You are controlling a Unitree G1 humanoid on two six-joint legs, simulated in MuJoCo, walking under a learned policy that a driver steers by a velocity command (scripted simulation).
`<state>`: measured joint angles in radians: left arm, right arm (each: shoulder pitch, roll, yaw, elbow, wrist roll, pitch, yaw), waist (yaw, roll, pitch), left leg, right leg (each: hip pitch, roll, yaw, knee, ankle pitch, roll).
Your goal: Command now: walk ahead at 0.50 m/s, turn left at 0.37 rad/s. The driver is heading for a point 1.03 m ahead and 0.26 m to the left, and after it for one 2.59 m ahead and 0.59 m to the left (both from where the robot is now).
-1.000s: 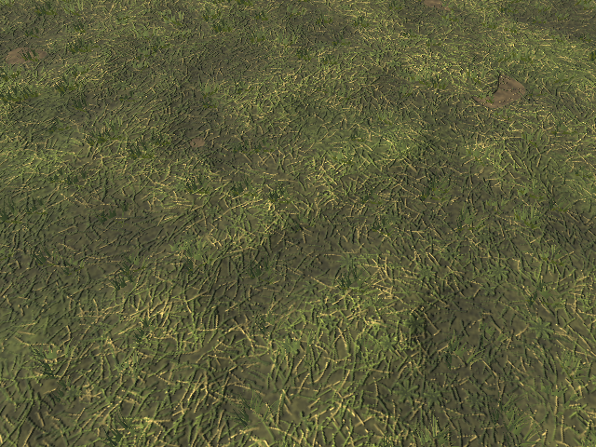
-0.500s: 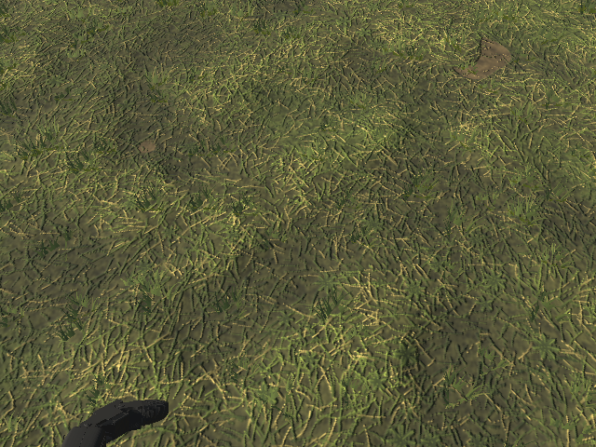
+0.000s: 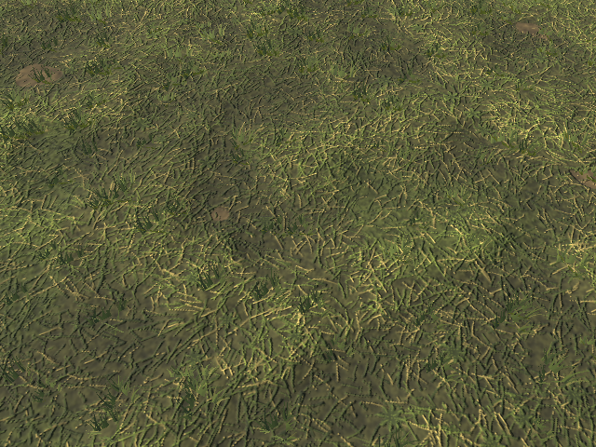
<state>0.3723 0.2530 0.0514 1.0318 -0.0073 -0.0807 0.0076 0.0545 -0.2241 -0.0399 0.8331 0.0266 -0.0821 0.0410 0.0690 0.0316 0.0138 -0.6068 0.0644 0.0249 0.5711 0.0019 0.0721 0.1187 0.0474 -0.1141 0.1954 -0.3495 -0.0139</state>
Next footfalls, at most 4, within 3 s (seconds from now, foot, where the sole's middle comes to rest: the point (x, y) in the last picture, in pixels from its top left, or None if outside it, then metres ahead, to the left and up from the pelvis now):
0.04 left None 0.21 0.11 -0.77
0.56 right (342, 421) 0.53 -0.03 -0.77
1.06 left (189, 359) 0.65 0.33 -0.77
1.58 right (247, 247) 0.99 0.23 -0.77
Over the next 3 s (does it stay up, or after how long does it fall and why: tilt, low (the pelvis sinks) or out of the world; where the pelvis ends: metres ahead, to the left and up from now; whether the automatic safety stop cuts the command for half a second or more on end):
stays up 0.89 0.30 0.01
